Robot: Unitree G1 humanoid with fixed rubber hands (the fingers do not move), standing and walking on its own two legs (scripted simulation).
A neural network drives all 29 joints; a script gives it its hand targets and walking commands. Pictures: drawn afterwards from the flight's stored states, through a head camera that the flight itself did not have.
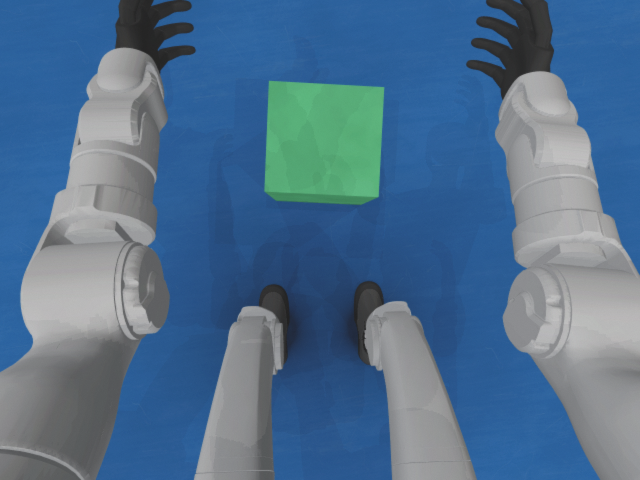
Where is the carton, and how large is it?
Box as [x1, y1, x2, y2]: [264, 81, 383, 204]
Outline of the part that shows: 269,81 264,191 276,200 361,204 377,197 379,179 383,87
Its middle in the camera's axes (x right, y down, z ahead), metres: +0.01 -0.19 +0.83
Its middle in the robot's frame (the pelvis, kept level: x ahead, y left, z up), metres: +0.52 -0.01 -0.53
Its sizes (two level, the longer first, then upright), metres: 0.210 0.200 0.250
